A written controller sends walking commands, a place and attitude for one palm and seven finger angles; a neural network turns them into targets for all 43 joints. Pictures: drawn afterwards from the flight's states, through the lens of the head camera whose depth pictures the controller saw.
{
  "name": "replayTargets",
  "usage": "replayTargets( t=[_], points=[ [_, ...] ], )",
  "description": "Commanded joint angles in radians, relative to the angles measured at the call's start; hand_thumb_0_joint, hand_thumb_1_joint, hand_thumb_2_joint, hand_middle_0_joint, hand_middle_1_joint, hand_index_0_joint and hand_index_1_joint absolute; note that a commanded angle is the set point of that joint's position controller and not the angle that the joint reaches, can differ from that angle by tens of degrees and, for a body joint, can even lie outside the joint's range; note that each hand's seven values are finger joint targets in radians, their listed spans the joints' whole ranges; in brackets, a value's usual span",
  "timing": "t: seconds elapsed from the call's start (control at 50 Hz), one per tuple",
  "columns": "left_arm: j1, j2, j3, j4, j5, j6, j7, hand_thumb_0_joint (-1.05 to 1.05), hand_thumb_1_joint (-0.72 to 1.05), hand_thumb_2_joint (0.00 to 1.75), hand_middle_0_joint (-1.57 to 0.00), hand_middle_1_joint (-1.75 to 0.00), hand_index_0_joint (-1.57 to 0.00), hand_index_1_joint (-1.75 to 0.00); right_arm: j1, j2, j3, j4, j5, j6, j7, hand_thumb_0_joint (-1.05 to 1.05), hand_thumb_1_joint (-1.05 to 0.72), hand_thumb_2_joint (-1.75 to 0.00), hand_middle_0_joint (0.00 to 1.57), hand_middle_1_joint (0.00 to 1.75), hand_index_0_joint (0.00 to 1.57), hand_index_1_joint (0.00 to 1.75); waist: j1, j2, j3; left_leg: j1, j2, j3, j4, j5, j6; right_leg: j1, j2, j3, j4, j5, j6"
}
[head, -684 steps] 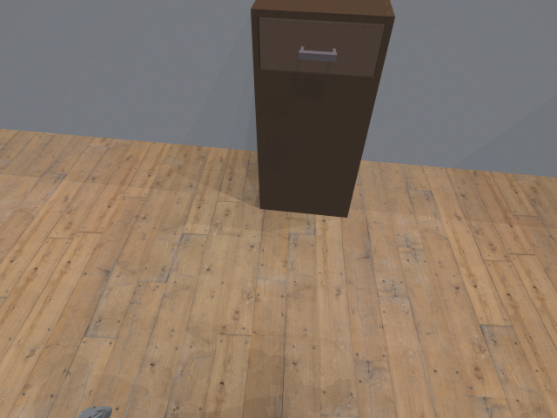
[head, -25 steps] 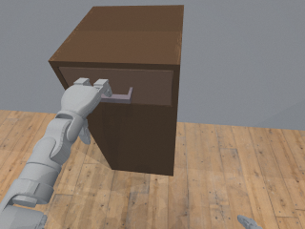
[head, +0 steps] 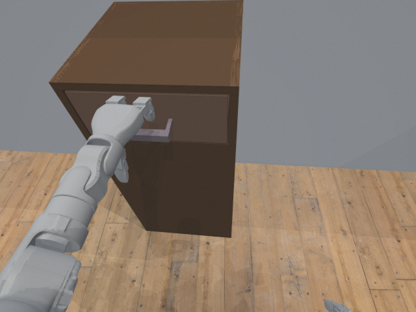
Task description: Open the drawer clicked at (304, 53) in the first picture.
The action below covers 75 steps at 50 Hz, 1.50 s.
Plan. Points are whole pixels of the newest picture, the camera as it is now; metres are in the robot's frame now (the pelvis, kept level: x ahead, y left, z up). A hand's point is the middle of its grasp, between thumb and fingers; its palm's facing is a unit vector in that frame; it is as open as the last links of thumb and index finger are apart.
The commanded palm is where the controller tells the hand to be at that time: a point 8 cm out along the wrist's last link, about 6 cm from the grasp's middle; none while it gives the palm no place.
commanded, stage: move the hooked fingers above the handle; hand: left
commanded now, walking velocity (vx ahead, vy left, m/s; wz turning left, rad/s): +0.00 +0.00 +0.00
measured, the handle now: (147, 128) +0.51 +0.19 +0.03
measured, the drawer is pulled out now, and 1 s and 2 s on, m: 0.00 0.00 0.00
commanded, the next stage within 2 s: lower the fingers behind the handle in 0.96 s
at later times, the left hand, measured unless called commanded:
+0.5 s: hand (143, 126) +0.47 +0.18 +0.08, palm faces -0.02 +0.00 -1.00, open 13.7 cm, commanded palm +0.45 +0.20 +0.14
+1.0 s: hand (138, 125) +0.47 +0.19 +0.09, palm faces -0.01 +0.00 -1.00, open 13.8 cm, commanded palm +0.45 +0.20 +0.14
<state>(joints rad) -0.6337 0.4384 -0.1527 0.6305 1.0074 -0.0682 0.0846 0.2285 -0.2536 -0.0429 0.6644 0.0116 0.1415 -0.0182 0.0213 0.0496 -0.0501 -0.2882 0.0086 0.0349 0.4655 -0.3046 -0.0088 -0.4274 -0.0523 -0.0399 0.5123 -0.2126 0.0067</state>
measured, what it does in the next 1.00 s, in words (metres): stands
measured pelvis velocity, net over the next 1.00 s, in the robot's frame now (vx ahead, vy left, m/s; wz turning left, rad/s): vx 0.00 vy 0.00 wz -0.01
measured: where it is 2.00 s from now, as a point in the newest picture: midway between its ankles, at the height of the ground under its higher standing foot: outside the picture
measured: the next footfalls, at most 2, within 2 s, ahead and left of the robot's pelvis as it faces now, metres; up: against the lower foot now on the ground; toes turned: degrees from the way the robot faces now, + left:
none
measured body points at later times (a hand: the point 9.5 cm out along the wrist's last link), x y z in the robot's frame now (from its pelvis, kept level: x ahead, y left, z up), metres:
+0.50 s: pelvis +0.00 +0.00 -0.01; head +0.06 -0.03 +0.44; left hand +0.46 +0.18 +0.14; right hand +0.04 -0.27 -0.15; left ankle -0.05 +0.13 -0.74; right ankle +0.02 -0.12 -0.74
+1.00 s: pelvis +0.00 +0.00 -0.01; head +0.06 -0.02 +0.44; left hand +0.46 +0.19 +0.14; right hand +0.07 -0.27 -0.14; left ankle -0.05 +0.13 -0.74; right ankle +0.02 -0.12 -0.74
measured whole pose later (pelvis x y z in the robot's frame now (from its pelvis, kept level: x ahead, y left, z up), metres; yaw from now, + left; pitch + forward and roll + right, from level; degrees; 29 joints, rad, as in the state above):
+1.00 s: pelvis +0.00 +0.00 -0.01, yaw +0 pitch +11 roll +1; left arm -0.83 0.45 -0.11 0.90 1.06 -0.09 0.16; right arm 0.28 -0.26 -0.06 0.67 0.00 0.13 -0.03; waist -0.05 0.04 -0.07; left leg -0.40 0.02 0.04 0.54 -0.33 -0.01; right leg -0.53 -0.05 -0.03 0.56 -0.22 0.00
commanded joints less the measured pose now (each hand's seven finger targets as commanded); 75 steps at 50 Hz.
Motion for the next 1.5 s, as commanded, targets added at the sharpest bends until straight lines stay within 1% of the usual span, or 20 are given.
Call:
replayTargets(
  t=[0.0, 0.06, 0.14, 0.2, 0.24, 0.3, 0.4, 0.66, 0.7, 0.74, 0.78, 0.9, 0.98, 1.02, 1.08, 1.16, 1.26, 1.34, 1.38, 1.48],
  points=[
    [-0.505, 0.222, 0.114, -0.111, -0.005, -0.008, 0.057, 0.00, -0.50, 0.30, -0.30, -1.20, -0.30, -1.20, 0.023, -0.129, -0.041, -0.094, 0.000, -0.030, -0.017, 0.00, -0.90, -0.90, 0.20, 0.30, 0.20, 0.30, -0.036, -0.085, -0.356, -0.002, -0.042, 0.018, -0.016, 0.375, 0.033, 0.279, 0.049, 0.009, -0.003, 0.312, -0.044],
    [-0.555, 0.204, 0.096, -0.093, 0.001, -0.020, 0.064, 0.00, -0.50, 0.30, -0.30, -1.20, -0.30, -1.20, 0.044, -0.128, -0.045, -0.086, -0.004, -0.031, -0.015, 0.00, -0.90, -0.90, 0.20, 0.30, 0.20, 0.30, -0.041, -0.044, -0.373, 0.000, -0.040, 0.018, -0.006, 0.380, 0.032, 0.258, 0.048, 0.009, 0.007, 0.319, -0.046],
    [-0.565, 0.187, 0.091, -0.016, 0.010, -0.021, 0.076, 0.00, -0.50, 0.30, -0.30, -1.20, -0.30, -1.20, 0.067, -0.129, -0.049, -0.079, -0.007, -0.024, -0.012, 0.00, -0.90, -0.90, 0.20, 0.30, 0.20, 0.30, -0.053, -0.072, -0.372, -0.027, -0.040, 0.015, 0.009, 0.394, 0.032, 0.242, 0.053, 0.006, 0.024, 0.335, -0.046],
    [-0.596, 0.253, 0.142, 0.035, 0.023, -0.015, 0.096, 0.00, -0.50, 0.30, -0.30, -1.20, -0.30, -1.20, 0.083, -0.142, -0.049, -0.072, -0.010, -0.021, -0.016, 0.00, -0.90, -0.90, 0.20, 0.30, 0.20, 0.30, -0.057, -0.094, -0.386, -0.064, -0.043, 0.016, 0.013, 0.365, 0.036, 0.251, 0.054, 0.013, 0.028, 0.321, -0.043],
    [-0.656, 0.232, 0.116, 0.054, 0.034, -0.011, 0.111, 0.00, -0.50, 0.30, -0.30, -1.20, -0.30, -1.20, 0.098, -0.139, -0.052, -0.064, -0.009, -0.024, -0.015, 0.00, -0.90, -0.90, 0.20, 0.30, 0.20, 0.30, -0.074, -0.070, -0.379, -0.074, -0.040, 0.016, 0.017, 0.347, 0.035, 0.219, 0.054, 0.012, 0.032, 0.304, -0.044],
    [-0.644, 0.267, 0.151, 0.041, 0.038, -0.014, 0.123, 0.00, -0.50, 0.30, -0.30, -1.20, -0.30, -1.20, 0.106, -0.139, -0.055, -0.075, -0.016, -0.022, -0.013, 0.00, -0.90, -0.90, 0.20, 0.30, 0.20, 0.30, -0.054, -0.031, -0.470, -0.063, -0.045, 0.020, 0.030, 0.403, 0.035, 0.274, 0.055, 0.017, 0.050, 0.358, -0.047],
    [-0.636, 0.278, 0.162, 0.061, 0.039, 0.000, 0.127, 0.00, -0.50, 0.30, -0.30, -1.20, -0.30, -1.20, 0.111, -0.144, -0.058, -0.072, -0.010, -0.019, -0.015, 0.00, -0.90, -0.90, 0.20, 0.30, 0.20, 0.30, -0.065, -0.089, -0.435, -0.084, -0.040, 0.026, 0.024, 0.380, 0.042, 0.271, 0.057, 0.018, 0.038, 0.353, -0.040],
    [-0.605, 0.298, 0.162, 0.053, 0.032, -0.018, 0.103, 0.00, -0.50, 0.30, -0.30, -1.20, -0.30, -1.20, 0.094, -0.145, -0.053, -0.087, -0.002, -0.028, -0.030, 0.00, -0.90, -0.90, 0.20, 0.30, 0.20, 0.30, -0.059, -0.069, -0.392, -0.087, -0.040, 0.034, -0.001, 0.279, 0.047, 0.262, 0.051, 0.027, 0.010, 0.266, -0.037],
    [-0.633, 0.239, 0.112, 0.043, 0.030, -0.025, 0.099, 0.00, -0.50, 0.30, -0.30, -1.20, -0.30, -1.20, 0.094, -0.141, -0.054, -0.088, -0.003, -0.031, -0.030, 0.00, -0.90, -0.90, 0.20, 0.30, 0.20, 0.30, -0.080, -0.074, -0.386, -0.069, -0.039, 0.029, 0.006, 0.290, 0.047, 0.237, 0.053, 0.024, 0.007, 0.263, -0.036],
    [-0.631, 0.263, 0.129, 0.073, 0.029, -0.026, 0.100, 0.00, -0.50, 0.30, -0.30, -1.20, -0.30, -1.20, 0.100, -0.145, -0.054, -0.077, -0.001, -0.033, -0.033, 0.00, -0.90, -0.90, 0.20, 0.30, 0.20, 0.30, -0.082, -0.067, -0.351, -0.072, -0.038, 0.027, 0.005, 0.257, 0.046, 0.206, 0.054, 0.022, 0.002, 0.228, -0.036],
    [-0.671, 0.223, 0.092, 0.058, 0.026, -0.027, 0.103, 0.00, -0.50, 0.30, -0.30, -1.20, -0.30, -1.20, 0.101, -0.143, -0.053, -0.078, -0.002, -0.037, -0.031, 0.00, -0.90, -0.90, 0.20, 0.30, 0.20, 0.30, -0.091, -0.051, -0.357, -0.064, -0.040, 0.024, 0.009, 0.253, 0.045, 0.190, 0.053, 0.021, 0.002, 0.218, -0.037],
    [-0.717, 0.268, 0.134, 0.057, 0.038, -0.035, 0.122, 0.00, -0.50, 0.30, -0.30, -1.20, -0.30, -1.20, 0.114, -0.141, -0.055, -0.072, -0.012, -0.040, -0.030, 0.00, -0.90, -0.90, 0.20, 0.30, 0.20, 0.30, -0.084, -0.028, -0.446, -0.046, -0.043, 0.019, 0.033, 0.337, 0.042, 0.224, 0.055, 0.024, 0.029, 0.290, -0.040],
    [-0.650, 0.265, 0.148, 0.100, 0.037, -0.012, 0.122, 0.00, -0.50, 0.30, -0.30, -1.20, -0.30, -1.20, 0.112, -0.142, -0.053, -0.075, -0.012, -0.034, -0.022, 0.00, -0.90, -0.90, 0.20, 0.30, 0.20, 0.30, -0.064, -0.042, -0.423, -0.065, -0.037, 0.020, 0.029, 0.365, 0.037, 0.226, 0.057, 0.012, 0.040, 0.313, -0.043],
    [-0.646, 0.295, 0.166, 0.108, 0.039, -0.006, 0.119, 0.00, -0.50, 0.30, -0.30, -1.20, -0.30, -1.20, 0.106, -0.148, -0.050, -0.077, -0.010, -0.029, -0.023, 0.00, -0.90, -0.90, 0.20, 0.30, 0.20, 0.30, -0.069, -0.074, -0.407, -0.087, -0.036, 0.023, 0.027, 0.349, 0.041, 0.238, 0.056, 0.016, 0.035, 0.316, -0.039],
    [-0.618, 0.240, 0.127, 0.116, 0.039, 0.003, 0.114, 0.00, -0.50, 0.30, -0.30, -1.20, -0.30, -1.20, 0.105, -0.146, -0.050, -0.079, -0.008, -0.026, -0.020, 0.00, -0.90, -0.90, 0.20, 0.30, 0.20, 0.30, -0.072, -0.072, -0.378, -0.082, -0.033, 0.025, 0.023, 0.339, 0.039, 0.206, 0.059, 0.009, 0.032, 0.296, -0.040],
    [-0.596, 0.274, 0.149, 0.154, 0.055, 0.011, 0.118, 0.00, -0.50, 0.30, -0.30, -1.20, -0.30, -1.20, 0.110, -0.151, -0.048, -0.079, -0.007, -0.024, -0.023, 0.00, -0.90, -0.90, 0.20, 0.30, 0.20, 0.30, -0.065, -0.088, -0.370, -0.114, -0.035, 0.028, 0.020, 0.293, 0.041, 0.208, 0.058, 0.015, 0.031, 0.259, -0.040],
    [-0.599, 0.236, 0.115, 0.176, 0.056, 0.019, 0.118, 0.00, -0.50, 0.30, -0.30, -1.20, -0.30, -1.20, 0.116, -0.151, -0.047, -0.079, -0.008, -0.025, -0.022, 0.00, -0.90, -0.90, 0.20, 0.30, 0.20, 0.30, -0.079, -0.080, -0.348, -0.126, -0.034, 0.030, 0.026, 0.263, 0.040, 0.175, 0.058, 0.017, 0.029, 0.233, -0.039],
    [-0.623, 0.277, 0.155, 0.085, 0.052, -0.040, 0.123, 0.00, -0.50, 0.30, -0.30, -1.20, -0.30, -1.20, 0.126, -0.146, -0.056, -0.092, -0.014, -0.034, -0.029, 0.00, -0.90, -0.90, 0.20, 0.30, 0.20, 0.30, -0.072, -0.052, -0.432, -0.105, -0.037, 0.025, 0.048, 0.300, 0.045, 0.210, 0.057, 0.026, 0.048, 0.273, -0.041],
    [-0.636, 0.217, 0.113, 0.073, 0.055, -0.062, 0.138, 0.00, -0.50, 0.30, -0.30, -1.20, -0.30, -1.20, 0.133, -0.141, -0.062, -0.085, -0.015, -0.038, -0.026, 0.00, -0.90, -0.90, 0.20, 0.30, 0.20, 0.30, -0.090, -0.041, -0.401, -0.094, -0.035, 0.017, 0.058, 0.305, 0.041, 0.156, 0.061, 0.019, 0.051, 0.259, -0.042],
    [-0.675, 0.245, 0.142, 0.085, 0.072, -0.067, 0.209, 0.00, -0.50, 0.30, -0.30, -1.20, -0.30, -1.20, 0.153, -0.141, -0.068, -0.057, -0.023, -0.048, -0.018, 0.00, -0.90, -0.90, 0.20, 0.30, 0.20, 0.30, -0.098, -0.009, -0.428, -0.102, -0.038, 0.009, 0.080, 0.318, 0.036, 0.122, 0.066, 0.016, 0.071, 0.255, -0.045]
  ],
)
